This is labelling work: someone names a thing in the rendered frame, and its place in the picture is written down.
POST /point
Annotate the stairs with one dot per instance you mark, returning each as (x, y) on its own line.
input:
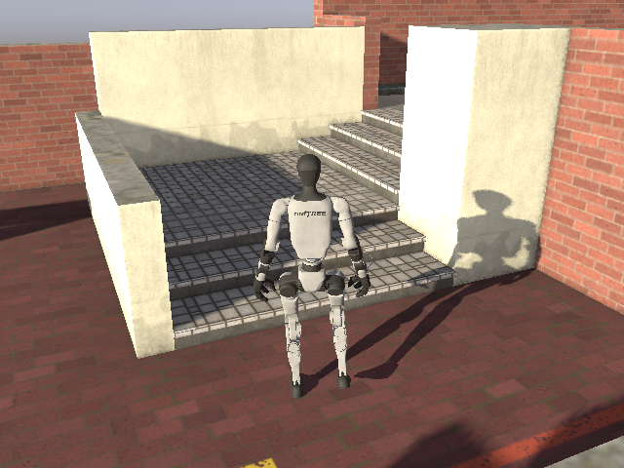
(362, 156)
(232, 298)

